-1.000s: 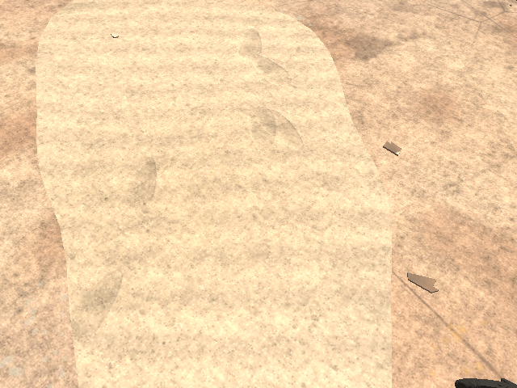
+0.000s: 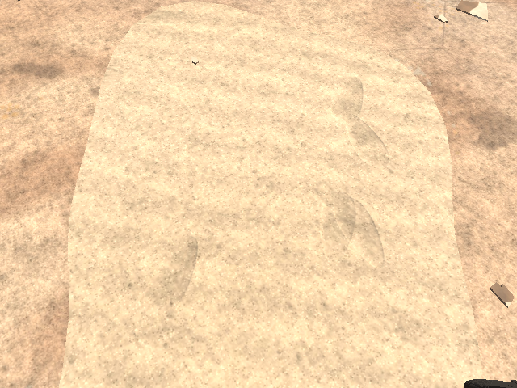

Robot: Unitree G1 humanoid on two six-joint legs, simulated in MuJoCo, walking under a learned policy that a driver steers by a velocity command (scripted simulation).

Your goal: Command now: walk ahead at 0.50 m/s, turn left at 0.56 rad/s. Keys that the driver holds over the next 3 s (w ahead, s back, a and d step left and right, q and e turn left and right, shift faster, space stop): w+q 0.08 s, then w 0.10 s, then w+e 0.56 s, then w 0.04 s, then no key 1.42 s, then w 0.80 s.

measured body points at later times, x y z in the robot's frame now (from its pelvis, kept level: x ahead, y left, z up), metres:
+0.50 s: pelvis +0.30 -0.04 +0.00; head +0.33 -0.05 +0.45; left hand +0.48 +0.22 -0.08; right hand +0.36 -0.33 -0.12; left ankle +0.11 +0.07 -0.68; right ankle +0.41 -0.12 -0.72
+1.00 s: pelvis +0.57 -0.03 +0.01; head +0.61 -0.03 +0.46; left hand +0.66 +0.24 -0.12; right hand +0.75 -0.30 -0.06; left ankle +0.70 +0.05 -0.72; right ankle +0.42 -0.13 -0.67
